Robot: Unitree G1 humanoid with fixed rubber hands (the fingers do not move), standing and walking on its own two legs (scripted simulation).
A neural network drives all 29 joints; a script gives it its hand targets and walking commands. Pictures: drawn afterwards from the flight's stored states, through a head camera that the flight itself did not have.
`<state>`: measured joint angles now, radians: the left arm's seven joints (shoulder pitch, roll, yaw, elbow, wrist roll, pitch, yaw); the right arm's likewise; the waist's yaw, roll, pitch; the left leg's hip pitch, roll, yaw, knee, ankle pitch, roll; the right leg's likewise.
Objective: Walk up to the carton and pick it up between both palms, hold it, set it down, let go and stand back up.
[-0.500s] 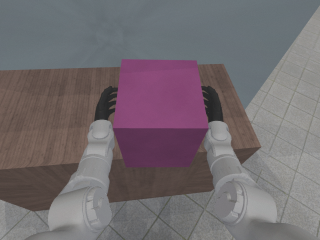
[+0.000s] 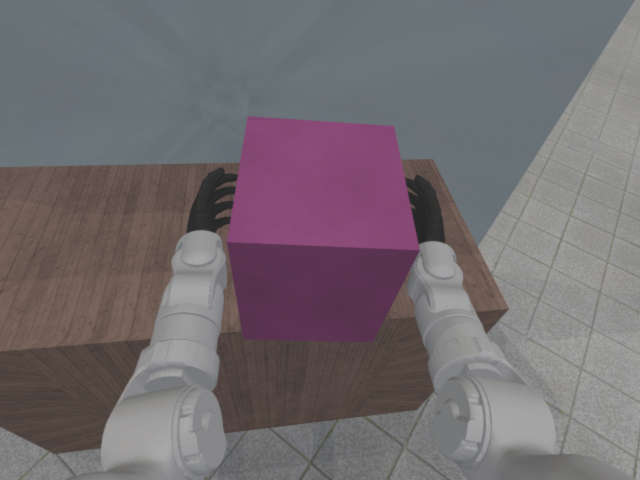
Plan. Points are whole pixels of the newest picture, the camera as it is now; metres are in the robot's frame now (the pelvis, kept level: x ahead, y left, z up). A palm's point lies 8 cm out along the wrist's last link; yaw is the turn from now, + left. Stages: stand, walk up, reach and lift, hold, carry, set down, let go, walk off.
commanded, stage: reach and lift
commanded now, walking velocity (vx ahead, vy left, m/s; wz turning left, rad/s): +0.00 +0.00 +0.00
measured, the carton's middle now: (314, 238) +0.42 -0.01 +0.04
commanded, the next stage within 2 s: hold in 1.80 s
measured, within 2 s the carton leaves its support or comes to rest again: neither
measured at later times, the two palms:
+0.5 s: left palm (188, 222) +0.37 +0.15 +0.12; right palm (429, 232) +0.37 -0.14 +0.12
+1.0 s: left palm (173, 213) +0.35 +0.16 +0.16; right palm (432, 227) +0.35 -0.13 +0.15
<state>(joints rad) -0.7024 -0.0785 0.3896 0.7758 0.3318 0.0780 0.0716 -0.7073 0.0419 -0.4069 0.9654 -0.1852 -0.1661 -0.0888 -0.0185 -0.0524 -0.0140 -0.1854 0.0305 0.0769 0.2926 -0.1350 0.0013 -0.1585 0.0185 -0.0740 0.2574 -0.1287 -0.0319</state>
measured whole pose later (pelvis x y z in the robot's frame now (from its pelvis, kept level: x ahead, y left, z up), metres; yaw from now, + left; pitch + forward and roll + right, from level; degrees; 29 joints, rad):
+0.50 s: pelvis -0.01 +0.01 +0.00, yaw +1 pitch -5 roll -1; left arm -0.65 -0.08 0.31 0.50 0.34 0.37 0.05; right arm -0.67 0.02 -0.22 0.83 0.00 0.00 -0.13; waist -0.05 -0.08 0.04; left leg -0.08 0.02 0.06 0.30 -0.14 0.01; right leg -0.04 0.01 -0.09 0.25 -0.13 -0.02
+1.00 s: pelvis -0.02 +0.01 +0.00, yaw +2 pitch -9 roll -1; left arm -0.63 -0.08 0.30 0.25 0.39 0.58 -0.01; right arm -0.66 0.02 -0.13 0.67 0.07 0.10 -0.16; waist -0.08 -0.08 0.10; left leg -0.02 0.01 0.04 0.30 -0.14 0.01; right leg 0.03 0.00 -0.10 0.26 -0.14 -0.02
